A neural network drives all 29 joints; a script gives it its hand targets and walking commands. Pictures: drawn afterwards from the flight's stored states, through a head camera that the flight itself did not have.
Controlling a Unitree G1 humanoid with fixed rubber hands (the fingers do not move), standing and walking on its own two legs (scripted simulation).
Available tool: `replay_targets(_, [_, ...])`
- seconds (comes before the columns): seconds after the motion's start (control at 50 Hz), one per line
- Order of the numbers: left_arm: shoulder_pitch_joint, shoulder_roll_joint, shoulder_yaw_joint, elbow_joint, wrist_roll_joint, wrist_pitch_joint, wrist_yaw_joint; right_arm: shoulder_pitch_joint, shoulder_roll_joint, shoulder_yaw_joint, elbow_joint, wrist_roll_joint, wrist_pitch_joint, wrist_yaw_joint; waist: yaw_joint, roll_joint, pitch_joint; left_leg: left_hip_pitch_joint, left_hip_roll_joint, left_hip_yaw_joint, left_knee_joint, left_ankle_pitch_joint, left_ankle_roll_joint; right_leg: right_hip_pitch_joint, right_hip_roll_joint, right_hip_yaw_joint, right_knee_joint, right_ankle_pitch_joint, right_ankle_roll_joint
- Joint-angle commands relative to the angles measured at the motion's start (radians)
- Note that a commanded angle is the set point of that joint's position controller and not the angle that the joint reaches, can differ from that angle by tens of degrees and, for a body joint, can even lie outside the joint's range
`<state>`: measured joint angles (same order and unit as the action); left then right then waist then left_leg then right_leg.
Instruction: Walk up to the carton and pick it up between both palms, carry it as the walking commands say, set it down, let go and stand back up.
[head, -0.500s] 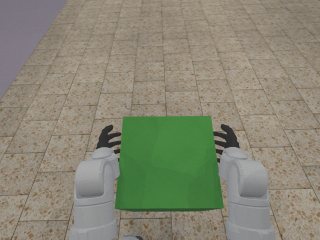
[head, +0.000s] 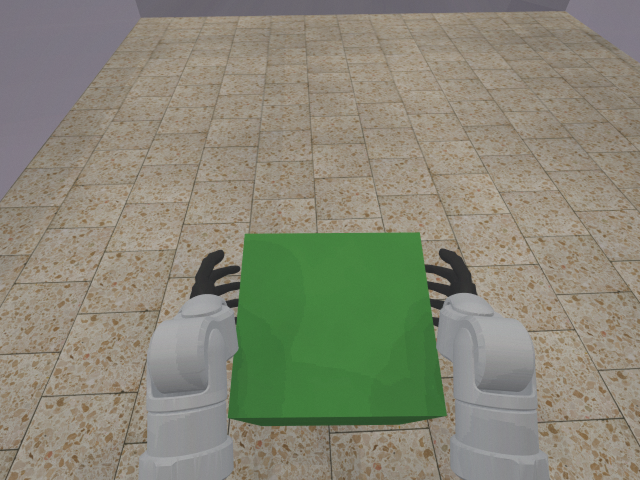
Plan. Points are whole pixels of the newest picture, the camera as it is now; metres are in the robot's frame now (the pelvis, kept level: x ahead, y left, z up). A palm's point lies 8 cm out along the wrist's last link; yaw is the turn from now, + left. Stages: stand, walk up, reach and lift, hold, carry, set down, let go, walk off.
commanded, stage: carry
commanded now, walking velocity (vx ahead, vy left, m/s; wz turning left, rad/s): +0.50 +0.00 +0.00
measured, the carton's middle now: (331, 340) +0.31 +0.00 -0.01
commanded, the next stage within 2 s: none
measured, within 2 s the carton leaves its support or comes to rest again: neither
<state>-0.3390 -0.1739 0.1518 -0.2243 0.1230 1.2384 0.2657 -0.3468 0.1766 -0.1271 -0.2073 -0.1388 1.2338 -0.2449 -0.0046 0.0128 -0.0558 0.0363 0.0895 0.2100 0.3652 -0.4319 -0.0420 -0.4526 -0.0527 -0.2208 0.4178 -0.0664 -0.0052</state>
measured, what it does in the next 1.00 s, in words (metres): walks ahead: left foot, then right foot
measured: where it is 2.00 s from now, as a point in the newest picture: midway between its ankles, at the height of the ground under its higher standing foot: (318, 222)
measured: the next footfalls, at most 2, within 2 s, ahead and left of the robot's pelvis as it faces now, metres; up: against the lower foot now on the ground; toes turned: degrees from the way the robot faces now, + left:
left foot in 0.40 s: +0.43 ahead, +0.12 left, +0.00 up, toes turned +12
right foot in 0.80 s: +0.73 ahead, -0.11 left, +0.00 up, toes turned -11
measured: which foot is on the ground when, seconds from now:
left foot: down 0.00-0.00, up 0.02-0.38, down 0.40-0.82, up 0.84-1.00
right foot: down 0.00-0.42, up 0.44-0.78, down 0.80-1.00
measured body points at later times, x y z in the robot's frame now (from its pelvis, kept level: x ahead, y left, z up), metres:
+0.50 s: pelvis +0.35 +0.03 +0.01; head +0.37 +0.04 +0.46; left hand +0.66 +0.17 +0.08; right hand +0.65 -0.12 +0.08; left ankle +0.39 +0.11 -0.73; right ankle +0.19 -0.09 -0.64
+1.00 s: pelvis +0.69 -0.01 +0.02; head +0.73 -0.02 +0.47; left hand +0.99 +0.15 +0.08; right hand +1.00 -0.14 +0.07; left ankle +0.65 +0.12 -0.66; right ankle +0.69 -0.10 -0.73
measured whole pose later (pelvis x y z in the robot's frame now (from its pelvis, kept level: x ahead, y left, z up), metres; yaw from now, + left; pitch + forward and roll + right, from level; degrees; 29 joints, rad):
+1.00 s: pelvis +0.69 -0.01 +0.02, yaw +2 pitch +4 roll +1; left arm -0.34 -0.17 0.15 -0.15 0.11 1.23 0.28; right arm -0.32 0.17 -0.13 -0.17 -0.13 1.23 -0.26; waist 0.02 0.00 -0.01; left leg -0.47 0.08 0.09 0.95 -0.38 0.00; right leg -0.23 -0.05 -0.22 0.34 -0.18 -0.04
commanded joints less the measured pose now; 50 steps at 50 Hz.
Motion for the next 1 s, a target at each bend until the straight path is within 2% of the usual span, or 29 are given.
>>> replay_targets(0.0, [-0.457, -1.007, -0.667, 0.063, -0.441, 0.002, -0.427, -0.473, 1.001, 0.655, 0.002, 0.432, 0.005, 0.4, 0.042, -0.089, -0.435, -0.255, 0.047, 0.045, 0.562, 0.528, 0.043, 0.624, -0.148, 0.265, -0.072, -0.114, -0.056])
replay_targets(0.02, [-0.448, -1.013, -0.655, 0.105, -0.417, -0.01, -0.43, -0.482, 1.002, 0.652, 0.025, 0.433, 0.011, 0.408, 0.022, -0.334, -0.449, -0.573, -0.095, -0.053, 0.756, -0.008, 0.004, 0.8, -0.361, 0.704, -0.166, -0.029, -0.212])
replay_targets(0.04, [-0.447, -1.028, -0.646, 0.062, -0.427, -0.017, -0.434, -0.473, 1.018, 0.654, 0.041, 0.436, 0.002, 0.411, 0.025, -0.246, -0.428, -0.679, -0.051, -0.167, 0.898, -0.065, 0.027, 0.822, -0.402, 0.688, -0.165, 0.102, -0.248])
replay_targets(0.06, [-0.47, -1.049, -0.646, 0.045, -0.432, -0.021, -0.439, -0.495, 1.05, 0.652, 0.019, 0.443, -0.011, 0.413, 0.03, -0.184, -0.405, -0.711, -0.023, -0.206, 0.921, -0.051, 0.05, 0.778, -0.37, 0.576, -0.126, 0.277, -0.232])
replay_targets(0.08, [-0.508, -1.069, -0.641, 0.028, -0.441, -0.028, -0.44, -0.533, 1.072, 0.666, -0.001, 0.455, -0.021, 0.412, 0.028, -0.109, -0.389, -0.726, 0.012, -0.215, 0.865, -0.014, 0.061, 0.746, -0.346, 0.479, -0.108, 0.329, -0.199])
replay_targets(0.1, [-0.524, -1.082, -0.643, 0.012, -0.45, -0.033, -0.439, -0.551, 1.08, 0.683, -0.02, 0.464, -0.028, 0.409, 0.025, -0.08, -0.368, -0.706, 0.039, -0.215, 0.76, 0.029, 0.063, 0.69, -0.322, 0.398, -0.128, 0.312, -0.162])
replay_targets(0.12, [-0.533, -1.085, -0.648, -0.002, -0.457, -0.037, -0.437, -0.559, 1.084, 0.684, -0.032, 0.472, -0.036, 0.403, 0.023, -0.093, -0.366, -0.661, 0.039, -0.201, 0.639, 0.042, 0.06, 0.648, -0.296, 0.34, -0.157, 0.223, -0.138])
replay_targets(0.18, [-0.529, -1.074, -0.651, -0.045, -0.472, -0.036, -0.434, -0.531, 1.095, 0.682, -0.072, 0.466, -0.043, 0.382, 0.025, -0.139, -0.357, -0.599, 0.003, -0.12, 0.423, 0.051, 0.04, 0.609, -0.27, 0.252, -0.196, 0.131, -0.161])
replay_targets(0.28, [-0.498, -1.031, -0.659, -0.067, -0.465, -0.03, -0.434, -0.48, 1.083, 0.696, -0.098, 0.452, -0.042, 0.367, 0.027, -0.182, -0.309, -0.487, -0.052, -0.011, 0.153, 0.326, 0.031, 0.597, -0.212, 0.101, -0.172, 0.306, -0.099])
replay_targets(0.32, [-0.484, -1.011, -0.664, -0.061, -0.456, -0.024, -0.434, -0.47, 1.07, 0.698, -0.094, 0.45, -0.034, 0.369, 0.022, -0.165, -0.303, -0.392, -0.071, 0.046, 0.074, 0.385, 0.039, 0.58, -0.188, 0.057, -0.11, 0.329, -0.069])
replay_targets(0.36, [-0.482, -0.986, -0.669, -0.044, -0.449, -0.015, -0.435, -0.438, 1.062, 0.696, -0.05, 0.45, -0.026, 0.376, -0.006, -0.112, -0.362, -0.107, -0.103, 0.094, 0.002, 0.385, 0.063, 0.457, -0.135, -0.004, 0.112, 0.399, -0.019])
replay_targets(0.38, [-0.479, -0.963, -0.668, -0.031, -0.44, -0.01, -0.437, -0.419, 1.054, 0.685, -0.015, 0.446, -0.021, 0.379, -0.03, -0.038, -0.428, 0.105, 0.008, -0.063, -0.009, 0.337, 0.091, 0.299, -0.111, 0.0, 0.317, 0.238, 0.014])
replay_targets(0.4, [-0.507, -0.951, -0.672, -0.033, -0.446, -0.001, -0.442, -0.39, 1.041, 0.67, 0.04, 0.433, -0.02, 0.381, -0.034, 0.169, -0.499, 0.285, 0.277, -0.509, -0.063, 0.329, 0.201, 0.04, 0.009, 0.021, 0.592, -0.064, 0.042])
replay_targets(0.42, [-0.491, -0.972, -0.691, 0.01, -0.439, 0.011, -0.445, -0.421, 1.046, 0.671, 0.03, 0.439, -0.024, 0.383, -0.023, 0.282, -0.486, 0.389, 0.373, -0.69, -0.113, 0.491, 0.304, -0.201, 0.074, 0.114, 0.772, -0.425, 0.037])
replay_targets(0.44, [-0.48, -0.996, -0.692, 0.033, -0.436, 0.006, -0.444, -0.457, 1.053, 0.663, -0.001, 0.451, -0.024, 0.388, -0.021, 0.18, -0.468, 0.382, 0.357, -0.574, -0.056, 0.645, 0.303, -0.26, -0.007, 0.213, 0.841, -0.414, 0.024])
replay_targets(0.46, [-0.495, -1.006, -0.696, 0.018, -0.441, -0.004, -0.446, -0.458, 1.07, 0.663, 0.006, 0.448, -0.025, 0.39, -0.026, 0.122, -0.439, 0.341, 0.321, -0.473, -0.028, 0.768, 0.278, -0.284, -0.038, 0.226, 0.839, -0.385, 0.014])
replay_targets(0.48, [-0.51, -1.028, -0.697, 0.007, -0.45, -0.009, -0.444, -0.466, 1.091, 0.663, 0.0, 0.451, -0.026, 0.392, -0.025, 0.065, -0.406, 0.28, 0.289, -0.383, -0.039, 0.753, 0.228, -0.278, -0.069, 0.225, 0.764, -0.338, 0.011])
replay_targets(0.52, [-0.533, -1.06, -0.691, -0.022, -0.458, -0.018, -0.435, -0.495, 1.106, 0.662, -0.026, 0.464, -0.029, 0.397, -0.026, 0.087, -0.371, 0.199, 0.248, -0.278, -0.105, 0.621, 0.18, -0.219, -0.078, 0.195, 0.573, -0.298, 0.027])
replay_targets(0.58, [-0.527, -1.07, -0.692, -0.058, -0.461, -0.023, -0.419, -0.519, 1.091, 0.667, -0.07, 0.479, -0.029, 0.399, -0.021, 0.126, -0.339, 0.126, 0.22, -0.195, -0.158, 0.538, 0.189, -0.152, -0.05, 0.129, 0.396, -0.236, 0.051])
replay_targets(0.7, [-0.497, -1.038, -0.707, -0.069, -0.446, -0.011, -0.405, -0.461, 1.041, 0.663, -0.057, 0.463, -0.011, 0.4, -0.018, 0.173, -0.274, 0.124, 0.161, -0.039, -0.111, 0.75, 0.124, -0.006, 0.004, 0.013, 0.09, 0.001, 0.019])
replay_targets(0.76, [-0.475, -1.028, -0.696, -0.014, -0.453, -0.001, -0.415, -0.446, 1.021, 0.652, -0.023, 0.441, 0.0, 0.397, 0.01, 0.131, -0.315, 0.056, 0.104, 0.045, 0.132, 0.903, 0.074, 0.273, 0.088, -0.092, -0.05, 0.061, -0.007])
replay_targets(0.78, [-0.477, -1.025, -0.686, 0.015, -0.453, 0.0, -0.422, -0.449, 1.015, 0.65, -0.007, 0.432, 0.003, 0.397, 0.031, 0.083, -0.372, -0.091, 0.077, 0.052, 0.32, 0.805, 0.065, 0.49, 0.053, -0.035, -0.03, 0.002, -0.018])
replay_targets(0.8, [-0.46, -1.001, -0.669, 0.059, -0.44, 0.002, -0.427, -0.476, 1.003, 0.658, -0.006, 0.432, 0.007, 0.401, 0.042, -0.099, -0.432, -0.252, 0.045, 0.039, 0.578, 0.525, 0.046, 0.628, -0.157, 0.279, -0.07, -0.096, -0.055])
replay_targets(0.82, [-0.449, -1.019, -0.65, 0.103, -0.422, -0.011, -0.43, -0.486, 1.006, 0.656, 0.02, 0.427, 0.013, 0.407, 0.021, -0.359, -0.453, -0.561, -0.102, -0.059, 0.782, -0.011, 0.005, 0.799, -0.354, 0.718, -0.185, -0.007, -0.215])
replay_targets(0.84, [-0.46, -1.025, -0.647, 0.051, -0.433, -0.015, -0.435, -0.472, 1.017, 0.652, 0.038, 0.43, 0.0, 0.407, 0.023, -0.221, -0.43, -0.664, -0.046, -0.169, 0.906, -0.058, 0.027, 0.825, -0.394, 0.664, -0.179, 0.113, -0.234])
replay_targets(0.86, [-0.48, -1.05, -0.649, 0.038, -0.437, -0.017, -0.439, -0.494, 1.055, 0.652, 0.011, 0.44, -0.012, 0.408, 0.028, -0.158, -0.409, -0.7, -0.019, -0.208, 0.924, -0.04, 0.05, 0.784, -0.361, 0.561, -0.13, 0.258, -0.225])
replay_targets(0.88, [-0.522, -1.065, -0.645, 0.02, -0.446, -0.023, -0.441, -0.529, 1.074, 0.669, -0.009, 0.45, -0.022, 0.406, 0.027, -0.09, -0.382, -0.708, 0.017, -0.211, 0.866, -0.007, 0.06, 0.736, -0.336, 0.455, -0.109, 0.336, -0.185])
replay_targets(0.92, [-0.537, -1.078, -0.651, -0.001, -0.462, -0.029, -0.439, -0.555, 1.085, 0.69, -0.038, 0.469, -0.035, 0.398, 0.024, -0.093, -0.361, -0.65, 0.038, -0.195, 0.649, 0.048, 0.057, 0.647, -0.289, 0.323, -0.147, 0.238, -0.126])
replay_targets(0.98, [-0.523, -1.066, -0.65, -0.036, -0.472, -0.028, -0.438, -0.527, 1.093, 0.688, -0.075, 0.462, -0.04, 0.377, 0.028, -0.149, -0.356, -0.606, 0.008, -0.117, 0.455, 0.064, 0.035, 0.616, -0.269, 0.248, -0.193, 0.146, -0.157])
